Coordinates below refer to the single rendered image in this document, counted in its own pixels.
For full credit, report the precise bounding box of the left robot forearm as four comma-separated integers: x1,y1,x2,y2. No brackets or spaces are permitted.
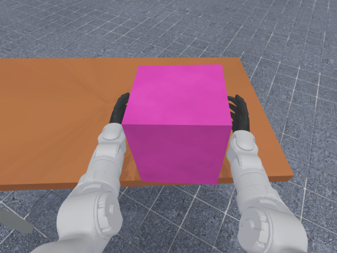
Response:
56,123,126,232

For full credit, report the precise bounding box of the robot right hand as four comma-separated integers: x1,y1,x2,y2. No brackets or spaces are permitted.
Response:
227,95,250,132

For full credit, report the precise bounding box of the table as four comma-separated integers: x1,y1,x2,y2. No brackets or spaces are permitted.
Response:
0,57,294,233

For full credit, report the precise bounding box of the carton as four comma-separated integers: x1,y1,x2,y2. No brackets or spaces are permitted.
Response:
121,64,232,185

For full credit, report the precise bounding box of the right robot forearm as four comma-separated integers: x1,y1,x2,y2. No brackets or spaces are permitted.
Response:
226,130,295,216

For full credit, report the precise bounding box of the right robot upper arm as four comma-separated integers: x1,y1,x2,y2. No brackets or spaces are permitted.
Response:
237,205,321,253

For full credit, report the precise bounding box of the left robot upper arm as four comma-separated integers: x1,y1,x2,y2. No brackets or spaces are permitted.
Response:
30,190,123,253

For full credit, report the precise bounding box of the robot left hand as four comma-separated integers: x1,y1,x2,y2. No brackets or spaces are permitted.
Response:
109,92,130,124

